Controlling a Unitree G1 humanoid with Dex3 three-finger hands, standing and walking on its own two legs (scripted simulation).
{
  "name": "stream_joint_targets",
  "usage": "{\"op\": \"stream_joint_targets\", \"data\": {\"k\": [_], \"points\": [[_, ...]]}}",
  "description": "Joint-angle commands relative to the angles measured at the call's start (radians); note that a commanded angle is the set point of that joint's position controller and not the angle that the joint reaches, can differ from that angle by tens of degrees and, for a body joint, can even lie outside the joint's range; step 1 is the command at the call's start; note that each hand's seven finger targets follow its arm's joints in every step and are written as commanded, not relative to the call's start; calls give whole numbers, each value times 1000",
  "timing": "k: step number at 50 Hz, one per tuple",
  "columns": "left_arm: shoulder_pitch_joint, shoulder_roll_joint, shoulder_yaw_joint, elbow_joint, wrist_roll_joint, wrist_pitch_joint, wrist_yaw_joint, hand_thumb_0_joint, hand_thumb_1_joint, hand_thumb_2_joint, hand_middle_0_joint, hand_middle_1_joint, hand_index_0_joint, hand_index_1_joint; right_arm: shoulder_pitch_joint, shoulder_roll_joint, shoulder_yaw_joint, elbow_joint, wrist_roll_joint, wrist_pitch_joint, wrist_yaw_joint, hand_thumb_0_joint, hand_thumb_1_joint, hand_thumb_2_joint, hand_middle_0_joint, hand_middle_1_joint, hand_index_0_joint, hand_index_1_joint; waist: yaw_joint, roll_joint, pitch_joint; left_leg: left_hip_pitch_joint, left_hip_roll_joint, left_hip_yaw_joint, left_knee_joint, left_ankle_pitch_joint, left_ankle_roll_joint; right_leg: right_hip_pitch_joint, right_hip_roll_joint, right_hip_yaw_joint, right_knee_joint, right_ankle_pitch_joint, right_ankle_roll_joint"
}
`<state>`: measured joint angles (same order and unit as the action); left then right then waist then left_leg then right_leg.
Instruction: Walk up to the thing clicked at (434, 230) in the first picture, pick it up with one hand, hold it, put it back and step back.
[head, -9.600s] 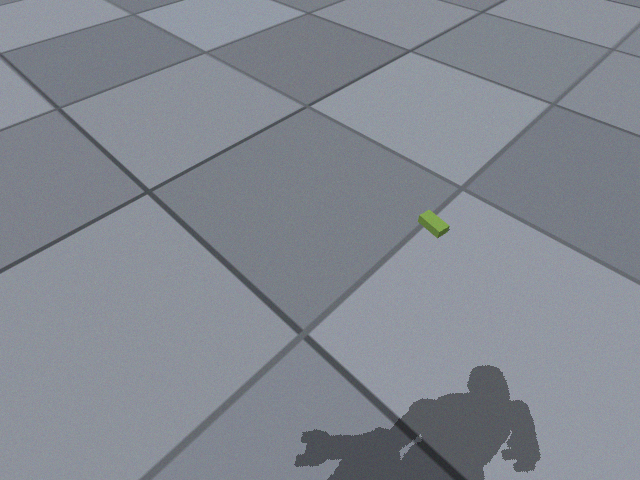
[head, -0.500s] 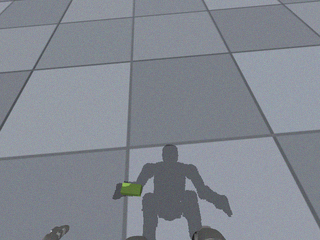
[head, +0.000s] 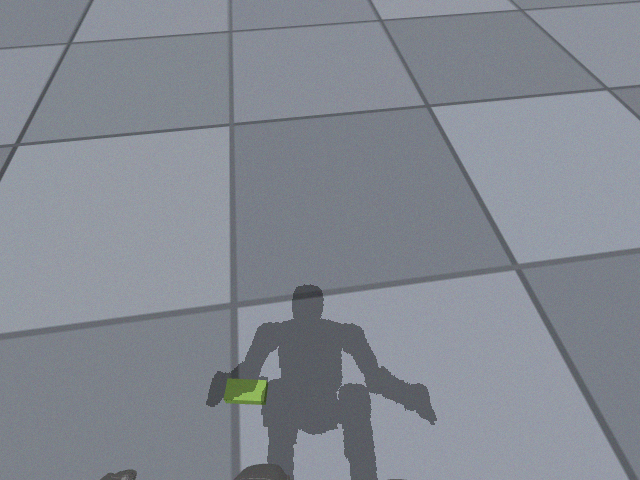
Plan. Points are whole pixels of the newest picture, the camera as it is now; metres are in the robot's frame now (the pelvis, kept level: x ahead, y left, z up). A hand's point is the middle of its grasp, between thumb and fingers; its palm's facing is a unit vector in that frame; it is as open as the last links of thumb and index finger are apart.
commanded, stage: walk up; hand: left
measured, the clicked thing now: (246, 391) +0.43 +0.26 -0.74
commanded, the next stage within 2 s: stand in 2.00 s
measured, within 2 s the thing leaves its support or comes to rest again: neither
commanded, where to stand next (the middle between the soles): +0.06 +0.00 m, yaw -1 degrees
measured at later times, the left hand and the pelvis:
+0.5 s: hand out of the picture +0.05 +0.27 -0.19, palm faces -0.12 -0.93 -0.35, open 7.4 cm; pelvis -0.04 -0.01 -0.04, yaw -6 degrees
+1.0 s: hand out of the picture +0.03 +0.34 -0.15, palm faces -0.03 -0.87 -0.49, open 7.4 cm; pelvis +0.03 +0.04 -0.02, yaw -1 degrees
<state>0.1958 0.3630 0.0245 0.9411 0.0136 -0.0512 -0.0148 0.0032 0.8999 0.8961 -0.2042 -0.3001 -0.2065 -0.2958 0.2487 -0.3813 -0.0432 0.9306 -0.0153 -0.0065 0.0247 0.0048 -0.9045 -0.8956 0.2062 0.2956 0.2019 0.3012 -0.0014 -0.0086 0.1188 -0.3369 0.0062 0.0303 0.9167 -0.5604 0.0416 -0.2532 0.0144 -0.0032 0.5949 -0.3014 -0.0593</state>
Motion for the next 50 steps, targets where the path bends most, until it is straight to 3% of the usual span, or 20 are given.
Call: {"op": "stream_joint_targets", "data": {"k": [1,4,5,7,8,9,12,18,24,25,26,27,28,32,35,41,45,47,48,50], "points": [[25,282,74,-61,11,-12,17,0,900,900,-200,-300,-200,-300,19,-216,-55,-50,-2,-50,-7,0,-900,-900,200,300,200,300,17,-127,-29,-157,26,-13,-57,87,-7,75,-230,294,-271,20,-175],[-66,274,76,-130,29,51,0,0,900,900,-200,-300,-200,-300,67,-199,-51,-19,23,-55,-56,0,-900,-900,200,300,200,300,-12,-209,-14,14,-13,61,-188,283,-41,-90,-135,103,-83,595,-143],[-97,276,80,-162,28,76,-8,0,900,900,-200,-300,-200,-300,121,-206,-59,-1,27,-49,-80,0,-900,-900,200,300,200,300,-37,-195,-22,47,-33,101,-265,373,-49,-100,-107,58,2,589,-118],[-132,222,69,-204,2,107,-11,0,900,900,-200,-300,-200,-300,199,-222,-72,31,14,-48,-111,0,-900,-900,200,300,200,300,-78,-78,-67,166,-47,119,-431,620,-54,-149,-38,53,174,348,-35],[-102,183,57,-215,-7,111,-6,0,900,900,-200,-300,-200,-300,200,-285,-89,15,-3,-50,-118,0,-900,-900,200,300,200,300,-89,63,-123,228,106,-86,-470,713,-1,-232,2,65,299,191,14],[-33,164,55,-202,-10,125,0,0,900,900,-200,-300,-200,-300,138,-331,-93,-27,-9,-50,-120,0,-900,-900,200,300,200,300,-44,188,-160,179,358,-378,-537,806,109,-277,58,103,478,-302,42],[89,248,82,-141,-3,161,9,0,900,900,-200,-300,-200,-300,-53,-361,-110,-104,2,-39,-122,0,-900,-900,200,300,200,300,19,118,-149,21,457,-473,-565,526,254,-214,7,200,769,-260,42],[84,262,124,-181,23,157,-35,0,900,900,-200,-300,-200,-300,6,-336,-110,-114,-9,-45,-128,0,-900,-900,200,300,200,300,10,132,-209,131,308,-247,-443,390,168,-310,-5,196,711,-160,68],[315,240,121,-34,-9,81,-16,0,900,900,-200,-300,-200,-300,-135,-347,-101,-177,-59,5,-47,0,-900,-900,200,300,200,300,64,300,-260,-91,209,-81,-384,-123,134,107,0,-72,15,-284,69],[365,259,134,11,2,68,-4,0,900,900,-200,-300,-200,-300,-109,-299,-91,-172,-61,28,-42,0,-900,-900,200,300,200,300,76,167,-193,-240,139,-27,-207,-195,105,192,10,-33,-97,-230,75],[349,316,148,-3,18,59,12,0,900,900,-200,-300,-200,-300,-101,-181,-56,-191,-46,35,-42,0,-900,-900,200,300,200,300,98,-107,-70,-454,30,68,32,-199,38,154,-87,231,-231,-407,29],[216,413,160,-80,44,47,30,0,900,900,-200,-300,-200,-300,-131,-139,-38,-207,-32,33,-43,0,-900,-900,200,300,200,300,81,-217,40,-540,-26,-77,163,-44,-30,-99,-329,688,-395,-711,-53],[77,491,155,-125,47,42,38,0,900,900,-200,-300,-200,-300,-209,-244,-73,-202,-26,26,-51,0,-900,-900,200,300,200,300,69,-138,135,-414,40,-232,179,53,-44,-339,-437,834,-483,-816,-149],[50,368,143,-81,28,-17,51,0,900,900,-200,-300,-200,-300,-3,-238,-82,-95,-1,20,-9,0,-900,-900,200,300,200,300,-37,-107,52,-406,-6,-149,181,258,-41,35,-236,310,-251,-116,-63],[245,343,147,-61,21,-43,47,0,900,900,-200,-300,-200,-300,-113,-245,-88,-155,-18,14,24,0,-900,-900,200,300,200,300,69,-192,20,-461,21,-140,122,229,-52,205,-276,328,-232,-31,-113],[294,331,132,-93,7,-45,58,0,900,900,-200,-300,-200,-300,-187,-217,-90,-210,-26,11,63,0,-900,-900,200,300,200,300,89,-198,2,-372,47,-70,-97,166,-39,280,-319,223,-146,355,-144],[163,348,107,-141,-1,-34,68,0,900,900,-200,-300,-200,-300,-73,-197,-99,-170,-12,13,64,0,-900,-900,200,300,200,300,-19,-160,-61,39,10,28,-289,303,10,44,-274,66,6,571,-82],[194,236,60,-161,-20,-29,70,0,900,900,-200,-300,-200,-300,136,-272,-130,-95,-12,-2,29,0,-900,-900,200,300,200,300,-114,101,-208,408,20,-65,-402,569,60,-150,-132,-29,446,381,18],[223,157,41,-184,-33,-27,73,0,900,900,-200,-300,-200,-300,167,-327,-135,-117,-19,-10,9,0,-900,-900,200,300,200,300,-98,299,-275,542,252,-414,-386,799,132,-331,0,32,607,-223,69],[186,270,52,-148,-30,1,90,0,900,900,-200,-300,-200,-300,74,-352,-130,-135,34,-5,-7,0,-900,-900,200,300,200,300,-69,157,-243,264,393,-605,-534,610,288,-250,-26,106,712,-316,24]]}}
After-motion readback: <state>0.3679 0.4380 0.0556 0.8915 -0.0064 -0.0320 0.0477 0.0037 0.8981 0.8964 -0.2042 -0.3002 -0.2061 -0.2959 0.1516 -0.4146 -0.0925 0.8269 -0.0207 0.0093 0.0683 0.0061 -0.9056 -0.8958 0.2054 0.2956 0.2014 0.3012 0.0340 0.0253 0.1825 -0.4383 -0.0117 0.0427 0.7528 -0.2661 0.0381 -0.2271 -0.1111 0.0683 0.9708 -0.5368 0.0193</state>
